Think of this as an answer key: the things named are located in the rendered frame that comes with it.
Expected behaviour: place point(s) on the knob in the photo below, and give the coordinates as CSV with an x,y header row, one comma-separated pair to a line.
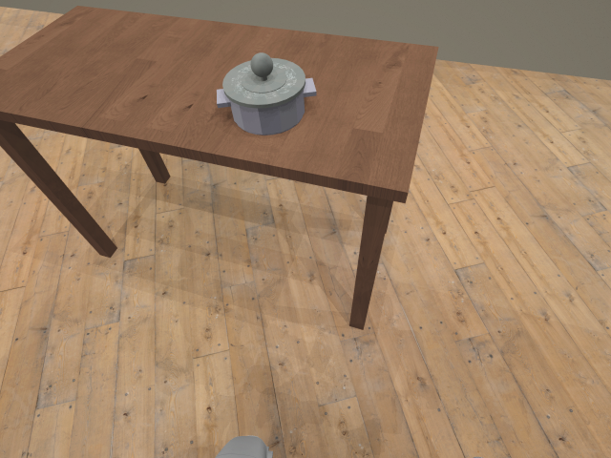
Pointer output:
x,y
261,64

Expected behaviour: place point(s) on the robot left thigh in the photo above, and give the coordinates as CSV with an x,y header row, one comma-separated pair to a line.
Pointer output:
x,y
245,447

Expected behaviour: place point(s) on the lid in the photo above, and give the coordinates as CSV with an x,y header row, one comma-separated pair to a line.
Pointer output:
x,y
286,81

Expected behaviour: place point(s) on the table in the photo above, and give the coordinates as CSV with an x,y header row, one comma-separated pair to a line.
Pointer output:
x,y
150,82

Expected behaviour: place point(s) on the pot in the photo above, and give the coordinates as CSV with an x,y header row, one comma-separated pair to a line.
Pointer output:
x,y
269,121

